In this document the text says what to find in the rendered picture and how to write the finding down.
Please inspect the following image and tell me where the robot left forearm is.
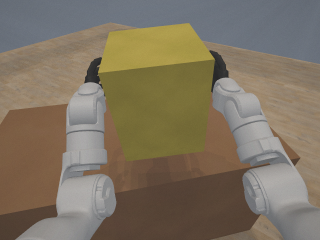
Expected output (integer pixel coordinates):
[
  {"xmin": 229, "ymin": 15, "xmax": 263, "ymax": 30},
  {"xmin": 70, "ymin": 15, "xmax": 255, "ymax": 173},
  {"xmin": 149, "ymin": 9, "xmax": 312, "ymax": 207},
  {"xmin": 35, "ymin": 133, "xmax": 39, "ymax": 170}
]
[{"xmin": 56, "ymin": 82, "xmax": 108, "ymax": 214}]

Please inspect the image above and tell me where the carton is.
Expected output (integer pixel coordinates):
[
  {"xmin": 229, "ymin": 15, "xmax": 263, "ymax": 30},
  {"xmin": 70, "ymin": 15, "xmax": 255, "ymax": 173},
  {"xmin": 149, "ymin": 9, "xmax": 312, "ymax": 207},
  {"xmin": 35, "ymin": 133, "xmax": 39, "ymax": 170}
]
[{"xmin": 98, "ymin": 23, "xmax": 215, "ymax": 162}]

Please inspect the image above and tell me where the left robot upper arm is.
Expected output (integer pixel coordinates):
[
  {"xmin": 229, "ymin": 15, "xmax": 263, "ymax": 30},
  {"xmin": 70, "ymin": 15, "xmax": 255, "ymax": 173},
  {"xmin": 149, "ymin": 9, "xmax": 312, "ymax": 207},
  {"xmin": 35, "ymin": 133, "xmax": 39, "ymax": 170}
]
[{"xmin": 15, "ymin": 174, "xmax": 117, "ymax": 240}]

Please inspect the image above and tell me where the right robot upper arm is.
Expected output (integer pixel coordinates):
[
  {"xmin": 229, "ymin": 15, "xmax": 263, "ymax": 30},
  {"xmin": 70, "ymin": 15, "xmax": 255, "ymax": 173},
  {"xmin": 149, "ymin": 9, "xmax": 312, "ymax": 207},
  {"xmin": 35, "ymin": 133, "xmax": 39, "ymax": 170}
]
[{"xmin": 242, "ymin": 162, "xmax": 320, "ymax": 240}]

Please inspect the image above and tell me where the robot right forearm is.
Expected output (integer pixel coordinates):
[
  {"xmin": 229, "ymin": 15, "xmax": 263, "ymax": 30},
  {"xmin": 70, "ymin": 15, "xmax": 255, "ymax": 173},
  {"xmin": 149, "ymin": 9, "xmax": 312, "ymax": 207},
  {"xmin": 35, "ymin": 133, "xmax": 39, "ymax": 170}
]
[{"xmin": 212, "ymin": 77, "xmax": 309, "ymax": 200}]

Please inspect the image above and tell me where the robot left hand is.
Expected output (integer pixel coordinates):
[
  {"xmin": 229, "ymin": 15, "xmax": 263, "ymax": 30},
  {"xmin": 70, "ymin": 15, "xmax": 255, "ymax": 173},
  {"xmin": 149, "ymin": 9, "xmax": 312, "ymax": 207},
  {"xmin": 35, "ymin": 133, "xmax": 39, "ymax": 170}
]
[{"xmin": 84, "ymin": 57, "xmax": 105, "ymax": 96}]

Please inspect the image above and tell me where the robot right hand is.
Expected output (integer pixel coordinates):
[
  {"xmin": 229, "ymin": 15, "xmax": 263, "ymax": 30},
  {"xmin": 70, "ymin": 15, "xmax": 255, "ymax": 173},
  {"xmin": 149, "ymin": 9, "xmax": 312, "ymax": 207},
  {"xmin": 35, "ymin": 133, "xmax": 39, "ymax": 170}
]
[{"xmin": 209, "ymin": 50, "xmax": 229, "ymax": 93}]

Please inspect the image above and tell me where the pedestal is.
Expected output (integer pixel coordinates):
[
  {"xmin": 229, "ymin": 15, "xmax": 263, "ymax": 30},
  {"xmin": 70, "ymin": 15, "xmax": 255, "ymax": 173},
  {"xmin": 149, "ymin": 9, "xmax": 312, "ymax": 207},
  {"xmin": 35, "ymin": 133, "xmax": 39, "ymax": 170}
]
[{"xmin": 0, "ymin": 92, "xmax": 300, "ymax": 240}]

